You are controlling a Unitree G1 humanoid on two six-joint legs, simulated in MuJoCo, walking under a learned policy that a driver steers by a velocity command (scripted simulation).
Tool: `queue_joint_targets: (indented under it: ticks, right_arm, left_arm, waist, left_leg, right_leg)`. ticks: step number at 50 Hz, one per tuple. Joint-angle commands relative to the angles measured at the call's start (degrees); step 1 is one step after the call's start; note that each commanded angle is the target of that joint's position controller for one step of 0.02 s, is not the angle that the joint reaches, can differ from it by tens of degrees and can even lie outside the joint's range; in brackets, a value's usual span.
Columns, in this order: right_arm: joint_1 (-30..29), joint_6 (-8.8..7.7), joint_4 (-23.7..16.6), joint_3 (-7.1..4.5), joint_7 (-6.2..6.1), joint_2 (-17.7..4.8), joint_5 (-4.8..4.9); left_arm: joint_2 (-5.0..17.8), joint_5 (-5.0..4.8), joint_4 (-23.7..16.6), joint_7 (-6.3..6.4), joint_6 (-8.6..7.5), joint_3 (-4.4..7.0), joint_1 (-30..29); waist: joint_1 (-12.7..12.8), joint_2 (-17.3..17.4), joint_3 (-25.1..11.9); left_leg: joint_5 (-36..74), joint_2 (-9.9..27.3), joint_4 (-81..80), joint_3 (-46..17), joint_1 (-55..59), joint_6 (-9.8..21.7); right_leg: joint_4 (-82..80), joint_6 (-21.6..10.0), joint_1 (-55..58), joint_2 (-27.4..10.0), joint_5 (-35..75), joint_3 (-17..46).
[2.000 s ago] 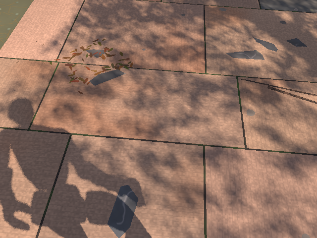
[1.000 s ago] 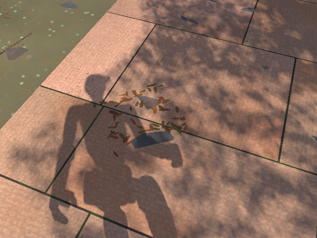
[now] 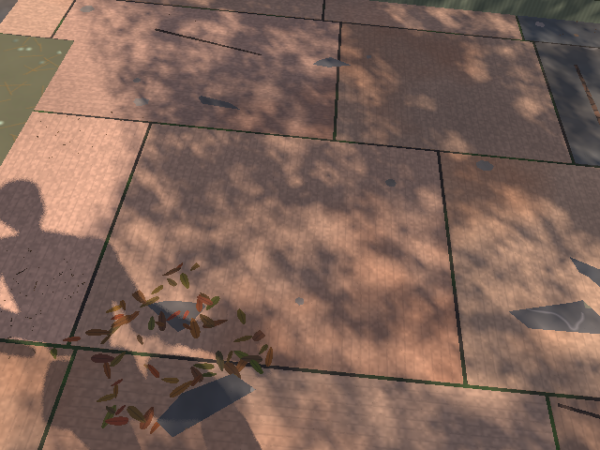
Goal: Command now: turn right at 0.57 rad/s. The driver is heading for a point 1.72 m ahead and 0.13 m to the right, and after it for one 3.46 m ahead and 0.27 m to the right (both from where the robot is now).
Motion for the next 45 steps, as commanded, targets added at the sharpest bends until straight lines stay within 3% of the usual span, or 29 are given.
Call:
queue_joint_targets:
  ticks: [1,3,6,8,11,14,15,16,17,18,19,20,21,22,25,28,32,34,35,36,37,38,39,42,45]
  right_arm:
    - [-4.87,-0.56,-5.72,-1.25,-0.62,-7.12,0.7]
    - [-2.29,0.07,-5.45,-1.47,-1.02,-7.64,0.44]
    - [0.19,0.7,-5.2,-2.3,-1.29,-9.71,0.55]
    - [-0.55,0.87,-5.59,-2.91,-0.96,-11.18,0.8]
    - [-1.4,0.83,-5.79,-3.45,-0.11,-12.18,1.48]
    - [-2.83,0.63,-5.51,-3.68,0.4,-12.36,2.97]
    - [-2.05,0.5,-4.91,-3.42,0.49,-11.18,3.34]
    - [1.05,0.29,-3.87,-2.86,0.81,-8.79,2.42]
    - [0.39,0.07,-6.83,-0.83,1.41,-3.83,-1.28]
    - [-4.48,-0.2,-8.1,-1.64,1.03,-6.83,-0.24]
    - [-6.34,0.12,-7.89,-2.31,0.72,-9.18,1.48]
    - [-5.85,0.48,-7.14,-2.5,0.43,-9.21,1.88]
    - [-4.84,0.92,-5.93,-2.59,-0.02,-9.03,1.42]
    - [-3.5,1.28,-5.51,-2.69,-0.2,-9.11,1.0]
    - [-1.16,1.35,-4.57,-2.11,0.15,-7.28,1.39]
    - [-3.22,1.33,-5.11,-0.95,0.47,-5.2,1.28]
    - [-3.53,1.14,-5.39,-0.93,0.94,-6.15,1.63]
    - [-1.29,0.64,-4.5,-0.58,1.28,-4.97,1.38]
    - [-0.53,0.29,-4.27,-0.35,1.46,-5.14,0.56]
    - [0.33,0.01,-4.6,-0.62,1.3,-7.68,-0.1]
    - [-1.63,-0.04,-4.17,-1.41,1.21,-11.07,0.38]
    - [-3.07,-0.2,-4.38,-0.75,1.63,-7.3,0.82]
    - [-3.71,-0.46,-4.62,-0.16,1.92,-5.48,0.51]
    - [-2.97,-1.39,-4.2,0.24,1.81,-5.22,0.36]
    - [-1.84,-1.48,-3.93,0.53,1.4,-4.96,0.58]
  left_arm:
    - [4.06,-0.26,-2.32,0.02,0.6,1.48,3.58]
    - [2.79,-0.89,-4.65,-0.22,0.61,0.8,-0.34]
    - [1.84,-0.67,-7.06,-0.83,0.52,0.15,-3.29]
    - [1.41,-0.53,-7.94,-1.44,0.51,-0.18,-3.67]
    - [2.53,-0.63,-8.44,-2.12,0.89,0.29,-2.94]
    - [2.46,-0.73,-8.07,-2.84,1.25,0.87,-0.06]
    - [2.87,-0.6,-7.07,-2.7,1.21,1.35,2.48]
    - [5.77,-0.55,-6.66,-2.08,1.07,2.41,4.94]
    - [13.1,0.11,-8.06,-1.01,0.73,3.72,6.02]
    - [11.62,1.99,-8.67,-1.63,-0.57,2.87,6.68]
    - [9.53,2.4,-8.07,-1.97,-1.61,2.1,5.43]
    - [7.63,1.65,-7.56,-1.76,-2.17,1.53,2.21]
    - [5.76,0.7,-7.67,-1.45,-2.12,0.84,-0.38]
    - [5.27,0.31,-7.67,-1.22,-2.0,0.39,-2.34]
    - [3.72,1.15,-7.01,-0.64,-2.18,-0.45,-3.09]
    - [3.85,1.17,-6.0,-0.36,-2.09,-0.53,-2.81]
    - [4.04,1.28,-4.42,-1.0,-1.84,-0.83,-2.04]
    - [2.39,0.7,-3.65,-1.2,-1.89,-1.69,-3.35]
    - [1.07,0.71,-2.72,-1.28,-2.2,-2.22,-1.75]
    - [-0.11,1.67,-2.24,-1.36,-2.69,-2.63,0.03]
    - [-0.01,2.09,-1.97,-1.8,-3.21,-2.32,3.61]
    - [0.54,2.4,-1.57,-1.63,-3.09,-2.39,1.25]
    - [1.83,2.01,-1.63,-1.48,-2.74,-1.94,-1.41]
    - [0.74,1.65,-1.34,-1.02,-1.6,-1.92,-1.64]
    - [-0.1,1.48,-0.32,-0.96,-1.81,-1.92,-0.84]
  waist:
    - [1.84,9.36,-2.8]
    - [-0.36,11.29,-2.27]
    - [-2.38,12.75,-3.91]
    - [-2.55,13.4,-4.49]
    - [-2.3,14.23,-4.56]
    - [0.01,13.73,-4.52]
    - [1.07,12.15,-5.14]
    - [1.18,5.03,-6.68]
    - [-0.46,-15.46,-7.85]
    - [3.94,-12.22,-11.15]
    - [4.06,-7.23,-8.97]
    - [2.18,-5.62,-6.71]
    - [1.11,-4.08,-6.03]
    - [-0.07,-4.82,-5.56]
    - [-1.05,-4.91,-6.81]
    - [0.38,-5.4,-5.98]
    - [1.59,-5.9,-3.87]
    - [-0.68,-4.49,-3.04]
    - [-1.09,-2.56,-3.37]
    - [0.19,1.68,-4.81]
    - [4.54,10.09,-4.61]
    - [2.62,10.97,-4.64]
    - [1.42,9.39,-2.57]
    - [0.86,7.75,-1.07]
    - [0.39,5.18,-1.1]
  left_leg:
    - [21.2,13.22,-8.46,-8.83,7.89,9.78]
    - [21.33,12.89,-8.88,-6.27,11.43,10.69]
    - [22.64,15.22,-8.41,-5.15,15.49,11.94]
    - [23.12,16.18,-8.35,-3.22,13.79,12.08]
    - [23.12,17.18,-7.57,-1.29,11.68,11.73]
    - [21.79,17.38,-3.09,0.61,10.75,9.04]
    - [18.74,15.91,0.77,2.82,8.28,6.46]
    - [10.48,12.8,9.48,7.37,0.79,1.88]
    - [-22.98,5.17,28.8,11.02,-18.19,-4.02]
    - [-27.43,1.44,38.71,2.19,-22.77,-5.06]
    - [-23.46,2.64,42.39,-0.09,-22.47,-4.58]
    - [-18.68,3.28,41.33,-0.81,-22.56,-4.03]
    - [-15.06,3.83,39.76,-1.19,-21.83,-4.2]
    - [-11.75,3.37,39.47,-0.74,-19.02,-4.68]
    - [-6.91,2.6,34.23,-0.22,-13.84,-5.2]
    - [-6.52,2.98,22.35,-0.24,-9.54,-4.93]
    - [-8.14,2.0,11.99,0.77,-3.04,-3.93]
    - [0.14,1.28,0.04,1.72,3.53,-2.67]
    - [8.15,2.22,-5.23,0.13,8.48,-1.83]
    - [19.26,7.02,-4.93,-4.94,13.1,-0.36]
    - [18.26,8.93,-2.0,-5.76,11.54,2.6]
    - [7.33,7.77,-3.53,-5.78,5.56,3.91]
    - [2.29,6.24,-4.24,-4.79,3.29,2.84]
    - [1.24,4.58,-3.5,-2.91,2.39,0.8]
    - [2.38,4.04,-2.29,-2.3,3.4,0.76]
  right_leg:
    - [13.05,2.79,-6.18,-3.48,1.82,-1.5]
    - [7.91,3.93,-7.89,-4.9,4.06,-3.69]
    - [-0.64,4.67,-5.46,-7.3,3.29,-5.02]
    - [-6.25,3.97,-0.31,-8.24,2.4,-6.97]
    - [-13.6,2.13,6.24,-7.73,2.5,-9.97]
    - [-26.86,-1.47,13.19,-6.6,9.1,-11.84]
    - [-33.44,-3.28,18.98,-5.17,14.6,-12.05]
    - [-36.79,-5.64,28.8,-8.2,25.86,-5.76]
    - [-34.56,-13.25,39.88,-25.23,52.62,16.28]
    - [-36.03,-23.08,34.89,-30.89,53.38,21.14]
    - [-37.09,-21.67,31.88,-27.5,47.71,15.72]
    - [-37.21,-18.15,29.79,-23.68,42.33,11.42]
    - [-37.21,-15.59,28.33,-21.25,38.97,8.83]
    - [-37.54,-14.93,25.28,-19.9,40.08,6.76]
    - [-38.29,-14.86,23.78,-18.2,38.87,4.24]
    - [-38.35,-14.71,23.45,-17.97,32.58,4.6]
    - [-38.32,-15.55,20.65,-18.63,24.78,7.83]
    - [-36.77,-13.48,18.43,-17.05,21.81,7.67]
    - [-36.2,-10.86,16.78,-15.43,19.29,7.11]
    - [-33.43,-7.57,14.71,-12.42,14.22,4.98]
    - [-33.14,-5.18,14.25,-7.86,9.44,0.29]
    - [-32.7,-3.22,18.98,-7.0,9.17,-1.61]
    - [-32.0,-2.98,19.54,-7.01,9.97,-1.63]
    - [-31.81,-4.06,19.05,-7.71,13.16,-0.61]
    - [-31.81,-4.18,18.51,-7.87,14.59,-0.45]
Next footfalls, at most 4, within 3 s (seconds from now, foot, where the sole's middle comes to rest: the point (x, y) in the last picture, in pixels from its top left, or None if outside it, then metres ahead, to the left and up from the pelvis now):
0.32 right None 0.02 -0.15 -0.78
0.70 left None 0.08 0.08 -0.78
2.26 left None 0.48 -0.06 -0.78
2.78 right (440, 361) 0.69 -0.36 -0.78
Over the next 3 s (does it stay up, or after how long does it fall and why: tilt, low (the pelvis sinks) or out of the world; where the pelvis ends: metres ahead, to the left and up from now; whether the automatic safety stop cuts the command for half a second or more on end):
stays up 0.65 -0.25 0.01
